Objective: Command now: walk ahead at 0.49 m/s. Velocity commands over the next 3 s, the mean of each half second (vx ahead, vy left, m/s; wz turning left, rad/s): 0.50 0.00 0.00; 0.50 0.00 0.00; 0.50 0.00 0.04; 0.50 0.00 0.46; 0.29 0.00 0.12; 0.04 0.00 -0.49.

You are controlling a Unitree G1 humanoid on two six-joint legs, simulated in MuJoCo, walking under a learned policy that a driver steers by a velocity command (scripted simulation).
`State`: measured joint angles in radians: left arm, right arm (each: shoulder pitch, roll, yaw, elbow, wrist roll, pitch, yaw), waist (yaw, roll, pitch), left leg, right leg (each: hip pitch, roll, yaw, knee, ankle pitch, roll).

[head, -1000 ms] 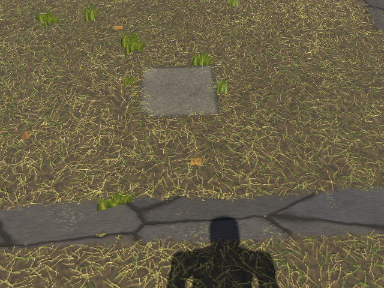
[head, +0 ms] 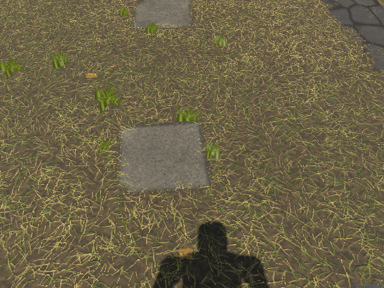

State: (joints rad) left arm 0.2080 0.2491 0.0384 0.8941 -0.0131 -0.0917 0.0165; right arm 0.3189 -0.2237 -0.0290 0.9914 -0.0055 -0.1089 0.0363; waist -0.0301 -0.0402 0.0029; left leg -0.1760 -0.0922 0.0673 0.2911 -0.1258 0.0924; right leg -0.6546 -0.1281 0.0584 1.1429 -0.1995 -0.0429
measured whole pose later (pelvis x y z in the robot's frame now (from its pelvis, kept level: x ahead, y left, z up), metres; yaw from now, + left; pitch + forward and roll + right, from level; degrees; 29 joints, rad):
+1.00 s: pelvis +0.55 -0.02 -0.01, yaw +1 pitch +2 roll +0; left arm 0.32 0.25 0.05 0.98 -0.03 -0.10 0.00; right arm 0.15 -0.24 -0.05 0.90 0.00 -0.10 0.03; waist 0.01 -0.02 0.03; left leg -0.38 -0.03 0.06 0.49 -0.15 0.07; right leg -0.38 -0.04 0.04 1.18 -0.38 -0.05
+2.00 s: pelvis +1.09 -0.01 -0.03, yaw +18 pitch +2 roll -2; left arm 0.33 0.25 0.08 0.98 -0.02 -0.06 0.03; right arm 0.05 -0.23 -0.07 0.79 0.03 -0.03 0.06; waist 0.04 0.01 0.04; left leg -0.54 0.03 0.08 0.63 -0.14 0.13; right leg 0.11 -0.06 -0.32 0.38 -0.46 0.05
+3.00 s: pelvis +1.37 +0.15 -0.01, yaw +3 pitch +3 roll -1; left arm 0.15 0.32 0.09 0.68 -0.01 0.03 0.03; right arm 0.20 -0.27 -0.07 0.79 -0.03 -0.01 -0.03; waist 0.00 -0.04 0.01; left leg -0.32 -0.01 -0.05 0.51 -0.24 0.00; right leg -0.53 0.13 0.15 0.86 -0.43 0.01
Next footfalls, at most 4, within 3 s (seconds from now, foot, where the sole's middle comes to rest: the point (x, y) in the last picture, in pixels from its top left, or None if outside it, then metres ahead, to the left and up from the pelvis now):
0.30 right None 0.34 -0.17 -0.78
0.88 left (174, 250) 0.66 0.07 -0.78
1.44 right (229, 179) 0.98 -0.17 -0.78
2.02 left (162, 139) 1.22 0.13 -0.78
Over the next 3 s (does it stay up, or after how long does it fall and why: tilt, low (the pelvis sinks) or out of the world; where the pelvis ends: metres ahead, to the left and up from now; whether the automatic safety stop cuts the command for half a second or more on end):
stays up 1.37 0.15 -0.01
